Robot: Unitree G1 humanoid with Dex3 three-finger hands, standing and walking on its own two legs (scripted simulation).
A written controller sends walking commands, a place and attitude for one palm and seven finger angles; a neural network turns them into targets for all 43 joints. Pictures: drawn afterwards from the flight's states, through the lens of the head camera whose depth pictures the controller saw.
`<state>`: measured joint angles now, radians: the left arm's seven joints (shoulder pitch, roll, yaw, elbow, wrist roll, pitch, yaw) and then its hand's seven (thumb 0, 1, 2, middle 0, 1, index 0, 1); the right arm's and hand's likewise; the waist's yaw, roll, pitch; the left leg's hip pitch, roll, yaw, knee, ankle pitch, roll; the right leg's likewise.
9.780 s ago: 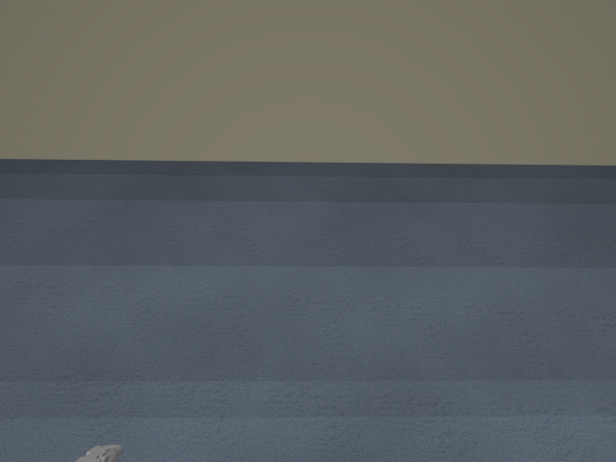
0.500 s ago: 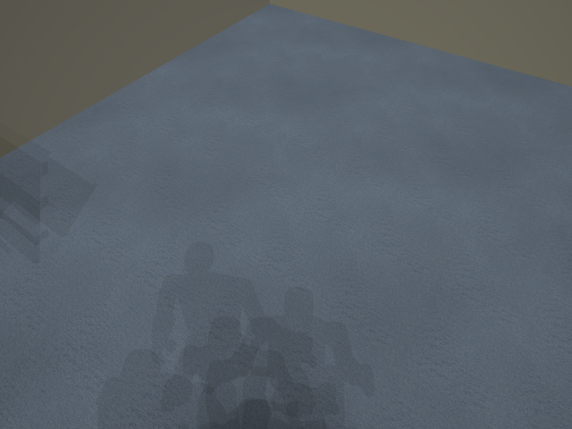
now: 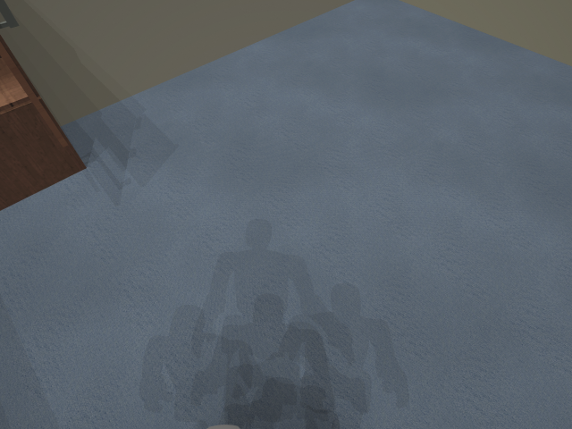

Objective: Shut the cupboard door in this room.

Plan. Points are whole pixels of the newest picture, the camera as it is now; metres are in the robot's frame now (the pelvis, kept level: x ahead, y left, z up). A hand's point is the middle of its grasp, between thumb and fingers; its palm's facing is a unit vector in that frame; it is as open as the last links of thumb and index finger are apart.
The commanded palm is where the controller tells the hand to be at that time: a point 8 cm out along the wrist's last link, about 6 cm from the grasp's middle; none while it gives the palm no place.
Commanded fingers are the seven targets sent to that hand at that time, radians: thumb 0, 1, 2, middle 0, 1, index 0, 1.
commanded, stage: turn or walk to find it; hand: left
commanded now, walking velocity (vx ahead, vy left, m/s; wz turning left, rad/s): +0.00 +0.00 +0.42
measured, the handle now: out of the picture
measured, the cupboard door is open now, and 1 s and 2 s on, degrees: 88 88 88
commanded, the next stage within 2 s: none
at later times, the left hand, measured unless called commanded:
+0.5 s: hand out of the picture +0.06 +0.19 -0.14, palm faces +0.21 -0.93 -0.29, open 7.4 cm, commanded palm none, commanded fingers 0.00 0.90 0.90 -0.20 -0.30 -0.20 -0.30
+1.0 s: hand out of the picture -0.11 +0.20 -0.18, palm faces +0.46 -0.85 -0.25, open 7.4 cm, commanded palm none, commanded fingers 0.00 0.90 0.90 -0.20 -0.30 -0.20 -0.30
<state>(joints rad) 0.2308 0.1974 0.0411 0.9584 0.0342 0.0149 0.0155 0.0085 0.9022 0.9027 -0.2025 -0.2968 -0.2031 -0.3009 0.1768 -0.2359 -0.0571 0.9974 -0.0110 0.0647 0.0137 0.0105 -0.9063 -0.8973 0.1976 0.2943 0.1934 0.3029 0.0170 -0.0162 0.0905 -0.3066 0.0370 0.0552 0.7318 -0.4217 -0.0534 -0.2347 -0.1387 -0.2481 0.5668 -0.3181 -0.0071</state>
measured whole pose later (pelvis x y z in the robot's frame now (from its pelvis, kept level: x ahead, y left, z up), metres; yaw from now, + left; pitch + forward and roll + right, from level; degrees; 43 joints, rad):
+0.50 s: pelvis -0.01 -0.02 +0.00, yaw +12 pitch -1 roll +2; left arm 0.16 0.18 0.03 0.90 0.02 0.00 0.01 0.01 0.91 0.90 -0.20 -0.30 -0.20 -0.30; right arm 0.19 -0.24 -0.07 0.97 -0.02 0.06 0.01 0.01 -0.90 -0.90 0.20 0.29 0.20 0.30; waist -0.01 0.05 0.06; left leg -0.37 -0.03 -0.07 0.83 -0.46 -0.02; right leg -0.28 -0.05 -0.11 0.61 -0.31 -0.03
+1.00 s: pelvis -0.04 +0.00 -0.01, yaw +25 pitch -1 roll +0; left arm 0.25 0.26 0.07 1.00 0.02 0.08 0.02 0.01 0.91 0.90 -0.20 -0.30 -0.20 -0.30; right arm 0.16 -0.20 -0.04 0.96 -0.02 0.02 0.00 0.01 -0.90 -0.90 0.20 0.29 0.20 0.30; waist 0.03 -0.05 0.07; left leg -0.26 0.01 0.06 0.58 -0.31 0.02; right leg -0.41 -0.12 -0.12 0.98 -0.50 0.05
